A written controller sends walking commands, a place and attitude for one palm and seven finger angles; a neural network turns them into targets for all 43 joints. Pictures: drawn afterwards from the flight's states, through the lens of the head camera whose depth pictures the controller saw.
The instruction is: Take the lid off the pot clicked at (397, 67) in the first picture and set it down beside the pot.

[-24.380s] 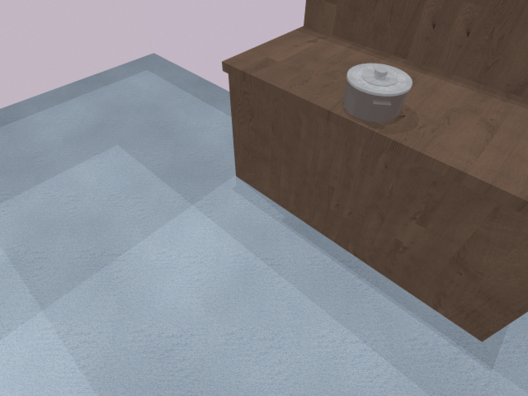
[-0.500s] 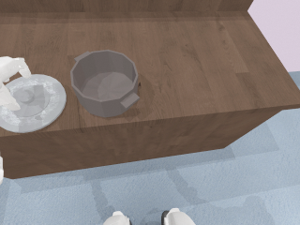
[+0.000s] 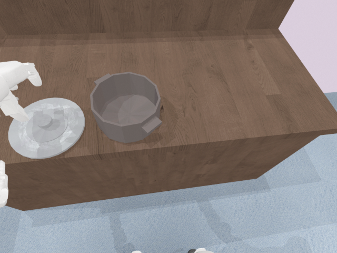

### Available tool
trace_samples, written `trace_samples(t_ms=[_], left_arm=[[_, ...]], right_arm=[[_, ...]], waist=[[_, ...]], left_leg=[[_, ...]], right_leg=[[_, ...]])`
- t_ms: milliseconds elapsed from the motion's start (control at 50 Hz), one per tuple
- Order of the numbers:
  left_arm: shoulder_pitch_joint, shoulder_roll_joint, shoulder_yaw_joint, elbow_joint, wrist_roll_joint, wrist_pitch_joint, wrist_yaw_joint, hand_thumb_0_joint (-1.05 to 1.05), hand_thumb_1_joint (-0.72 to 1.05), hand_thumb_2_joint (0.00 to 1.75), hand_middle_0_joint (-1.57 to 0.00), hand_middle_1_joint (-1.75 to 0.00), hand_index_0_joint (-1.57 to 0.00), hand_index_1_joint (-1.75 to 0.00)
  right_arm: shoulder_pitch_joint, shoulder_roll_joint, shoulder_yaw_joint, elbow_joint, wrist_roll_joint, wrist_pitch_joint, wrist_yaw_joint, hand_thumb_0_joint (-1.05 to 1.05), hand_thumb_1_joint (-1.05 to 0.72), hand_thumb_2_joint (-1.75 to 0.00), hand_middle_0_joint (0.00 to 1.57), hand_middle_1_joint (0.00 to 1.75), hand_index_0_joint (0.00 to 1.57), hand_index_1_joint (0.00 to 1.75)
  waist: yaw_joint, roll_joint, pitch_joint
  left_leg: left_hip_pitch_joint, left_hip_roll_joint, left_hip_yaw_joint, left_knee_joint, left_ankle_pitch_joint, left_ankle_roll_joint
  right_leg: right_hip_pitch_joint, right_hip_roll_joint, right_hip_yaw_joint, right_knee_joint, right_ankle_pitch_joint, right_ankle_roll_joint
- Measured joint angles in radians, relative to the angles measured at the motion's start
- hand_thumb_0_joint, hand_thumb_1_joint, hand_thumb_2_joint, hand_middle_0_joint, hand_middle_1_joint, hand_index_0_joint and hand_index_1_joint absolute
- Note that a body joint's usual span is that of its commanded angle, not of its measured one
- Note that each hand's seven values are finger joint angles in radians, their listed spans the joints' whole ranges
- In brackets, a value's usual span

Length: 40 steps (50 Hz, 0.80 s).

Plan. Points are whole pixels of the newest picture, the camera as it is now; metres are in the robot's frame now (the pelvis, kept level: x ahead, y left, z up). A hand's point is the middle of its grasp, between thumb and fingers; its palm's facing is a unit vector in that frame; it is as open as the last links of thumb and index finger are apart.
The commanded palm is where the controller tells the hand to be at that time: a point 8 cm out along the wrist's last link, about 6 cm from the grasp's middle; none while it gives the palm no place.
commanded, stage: raise the empty hand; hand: left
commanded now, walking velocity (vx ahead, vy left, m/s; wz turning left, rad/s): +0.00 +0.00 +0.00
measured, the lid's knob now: (44, 121) +0.47 +0.33 -0.05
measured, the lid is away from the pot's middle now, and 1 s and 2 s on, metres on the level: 0.23 0.23 0.23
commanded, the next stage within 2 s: draw the hand back to the body in 0.40 s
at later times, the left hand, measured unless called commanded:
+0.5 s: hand (3, 86) +0.46 +0.34 +0.11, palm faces -0.41 -0.12 -0.90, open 10.9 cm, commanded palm +0.47 +0.32 +0.17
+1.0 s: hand (1, 108) +0.40 +0.32 +0.12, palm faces -0.34 -0.10 -0.93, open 10.9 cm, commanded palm +0.38 +0.31 +0.18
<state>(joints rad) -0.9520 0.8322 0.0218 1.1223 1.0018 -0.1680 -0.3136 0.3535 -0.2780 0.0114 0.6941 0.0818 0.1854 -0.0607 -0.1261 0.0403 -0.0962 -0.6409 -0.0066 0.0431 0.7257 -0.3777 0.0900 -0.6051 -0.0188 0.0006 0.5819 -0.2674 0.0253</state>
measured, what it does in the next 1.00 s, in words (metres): stands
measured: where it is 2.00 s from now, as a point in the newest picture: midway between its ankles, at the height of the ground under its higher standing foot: outside the picture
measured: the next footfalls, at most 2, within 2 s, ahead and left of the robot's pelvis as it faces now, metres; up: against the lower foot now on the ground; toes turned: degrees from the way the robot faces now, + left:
none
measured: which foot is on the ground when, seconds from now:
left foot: down 0.00-1.00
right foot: down 0.00-1.00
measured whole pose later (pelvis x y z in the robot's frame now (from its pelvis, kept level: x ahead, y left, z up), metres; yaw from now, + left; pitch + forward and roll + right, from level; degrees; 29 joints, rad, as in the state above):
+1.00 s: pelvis +0.00 -0.01 +0.02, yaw +2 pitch +9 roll -2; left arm -0.68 0.75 0.03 0.78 0.90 -0.12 -0.34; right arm 0.23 -0.28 0.01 0.62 0.08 0.20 -0.02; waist -0.05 0.06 -0.06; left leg -0.41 -0.03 0.02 0.54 -0.30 0.07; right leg -0.38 -0.04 -0.02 0.44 -0.22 0.04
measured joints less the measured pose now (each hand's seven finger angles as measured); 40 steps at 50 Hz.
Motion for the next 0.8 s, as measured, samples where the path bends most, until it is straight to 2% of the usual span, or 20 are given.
trace_samples(t_ms=[220,360,520,680,800], left_arm=[[-0.021,-0.002,-0.015,-0.019,-0.010,0.010,-0.033,0.00,0.08,0.47,-0.31,-0.96,-0.31,-0.96],[-0.034,0.019,-0.008,-0.020,-0.011,0.014,-0.055,0.00,0.08,0.47,-0.31,-0.96,-0.31,-0.96],[-0.015,0.014,-0.012,-0.052,-0.026,0.005,-0.073,0.00,0.08,0.47,-0.31,-0.96,-0.31,-0.96],[0.079,-0.020,0.018,-0.156,-0.044,-0.013,-0.058,0.00,0.08,0.47,-0.31,-0.96,-0.31,-0.96],[0.161,-0.051,0.023,-0.223,-0.069,0.006,-0.025,0.00,0.08,0.47,-0.31,-0.96,-0.31,-0.96]], right_arm=[[-0.008,-0.008,-0.003,0.001,0.003,-0.012,-0.004,0.01,-0.90,-0.90,0.21,0.30,0.21,0.30],[-0.013,-0.009,-0.001,-0.006,0.004,-0.019,-0.006,0.01,-0.90,-0.90,0.21,0.30,0.21,0.30],[-0.016,-0.011,-0.008,-0.004,0.001,-0.002,0.002,0.01,-0.90,-0.90,0.21,0.30,0.21,0.30],[-0.036,-0.004,-0.016,-0.019,-0.006,0.019,0.018,0.01,-0.90,-0.90,0.20,0.30,0.21,0.30],[-0.065,0.000,-0.012,-0.040,-0.003,0.026,0.036,0.01,-0.90,-0.90,0.20,0.30,0.20,0.29]], waist=[[0.009,0.000,0.010],[0.008,-0.004,0.017],[0.019,-0.002,0.018],[0.028,0.006,0.022],[0.045,0.013,0.025]], left_leg=[[0.058,-0.007,0.000,-0.052,0.017,0.000],[0.086,-0.008,0.001,-0.079,0.026,-0.001],[0.107,-0.011,-0.004,-0.099,0.032,-0.003],[0.143,-0.016,-0.007,-0.130,0.046,-0.005],[0.181,-0.020,-0.006,-0.152,0.055,-0.007]], right_leg=[[0.057,-0.006,0.000,-0.048,0.015,0.003],[0.084,-0.007,0.001,-0.075,0.024,0.008],[0.107,-0.009,-0.005,-0.092,0.027,0.004],[0.138,-0.014,-0.007,-0.111,0.035,0.001],[0.173,-0.018,-0.007,-0.125,0.037,0.008]])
